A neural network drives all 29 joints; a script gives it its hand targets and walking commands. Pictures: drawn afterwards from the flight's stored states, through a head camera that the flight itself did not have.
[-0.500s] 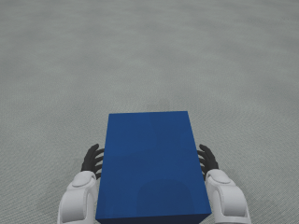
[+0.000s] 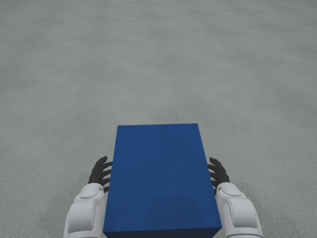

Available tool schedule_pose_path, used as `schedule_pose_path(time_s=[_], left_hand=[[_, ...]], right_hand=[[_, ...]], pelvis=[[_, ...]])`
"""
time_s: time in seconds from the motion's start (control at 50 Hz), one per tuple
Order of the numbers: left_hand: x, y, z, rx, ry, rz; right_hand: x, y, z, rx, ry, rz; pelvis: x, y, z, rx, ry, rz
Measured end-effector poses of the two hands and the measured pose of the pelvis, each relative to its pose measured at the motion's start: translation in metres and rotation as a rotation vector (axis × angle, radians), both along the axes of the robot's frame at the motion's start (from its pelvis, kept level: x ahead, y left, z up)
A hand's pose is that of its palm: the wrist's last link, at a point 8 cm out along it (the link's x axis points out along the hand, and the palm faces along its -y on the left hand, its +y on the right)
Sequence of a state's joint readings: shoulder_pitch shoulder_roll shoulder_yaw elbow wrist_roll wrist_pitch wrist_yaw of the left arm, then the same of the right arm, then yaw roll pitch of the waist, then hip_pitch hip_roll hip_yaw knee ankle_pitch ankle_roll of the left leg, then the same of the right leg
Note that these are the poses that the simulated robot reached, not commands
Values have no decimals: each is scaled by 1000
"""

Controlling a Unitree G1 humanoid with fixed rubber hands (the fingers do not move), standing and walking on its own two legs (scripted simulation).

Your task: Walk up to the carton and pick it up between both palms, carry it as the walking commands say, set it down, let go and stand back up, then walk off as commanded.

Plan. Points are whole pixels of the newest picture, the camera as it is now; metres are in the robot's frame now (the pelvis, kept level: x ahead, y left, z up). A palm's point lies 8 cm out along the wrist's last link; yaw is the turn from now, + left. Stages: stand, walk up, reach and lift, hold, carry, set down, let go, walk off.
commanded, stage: carry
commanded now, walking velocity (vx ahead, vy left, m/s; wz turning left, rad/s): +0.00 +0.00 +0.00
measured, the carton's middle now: (159, 190) +0.28 +0.00 -0.05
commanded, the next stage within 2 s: none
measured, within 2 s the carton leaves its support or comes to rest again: neither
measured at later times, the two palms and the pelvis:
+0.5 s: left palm (99, 188) +0.27 +0.15 +0.02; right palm (223, 188) +0.26 -0.16 +0.01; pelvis +0.00 +0.00 +0.00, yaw +0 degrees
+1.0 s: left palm (54, 230) +0.16 +0.21 +0.07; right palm (208, 201) +0.21 -0.10 +0.06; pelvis -0.05 +0.01 -0.01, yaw +8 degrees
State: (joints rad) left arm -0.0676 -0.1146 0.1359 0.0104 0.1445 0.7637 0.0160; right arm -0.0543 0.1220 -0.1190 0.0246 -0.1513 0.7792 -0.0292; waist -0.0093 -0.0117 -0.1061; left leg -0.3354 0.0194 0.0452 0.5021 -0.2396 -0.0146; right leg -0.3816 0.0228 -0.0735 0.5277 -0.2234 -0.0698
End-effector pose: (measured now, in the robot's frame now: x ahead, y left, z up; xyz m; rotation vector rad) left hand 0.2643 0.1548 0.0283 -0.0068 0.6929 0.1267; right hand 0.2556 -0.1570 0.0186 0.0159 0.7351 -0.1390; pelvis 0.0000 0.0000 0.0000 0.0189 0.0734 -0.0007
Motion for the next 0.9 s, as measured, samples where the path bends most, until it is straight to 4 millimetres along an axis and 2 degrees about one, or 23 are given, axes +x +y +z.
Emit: schedule_pose_path(time_s=[0.58, 0.74, 0.9], left_hand=[[-1, -3, -4, 13, -10, -17], [-23, 6, 28, -40, -97, 52], [-68, 35, 38, -66, -75, 154]], right_hand=[[-3, -3, -5, -26, -8, 20], [-15, 7, 31, 41, -95, -25], [-35, 38, 47, 37, -69, 43]], pelvis=[[-5, -2, 0, -4, -15, -3], [-17, 3, -5, -19, 6, 38], [-37, 13, -10, -10, 15, 105]])
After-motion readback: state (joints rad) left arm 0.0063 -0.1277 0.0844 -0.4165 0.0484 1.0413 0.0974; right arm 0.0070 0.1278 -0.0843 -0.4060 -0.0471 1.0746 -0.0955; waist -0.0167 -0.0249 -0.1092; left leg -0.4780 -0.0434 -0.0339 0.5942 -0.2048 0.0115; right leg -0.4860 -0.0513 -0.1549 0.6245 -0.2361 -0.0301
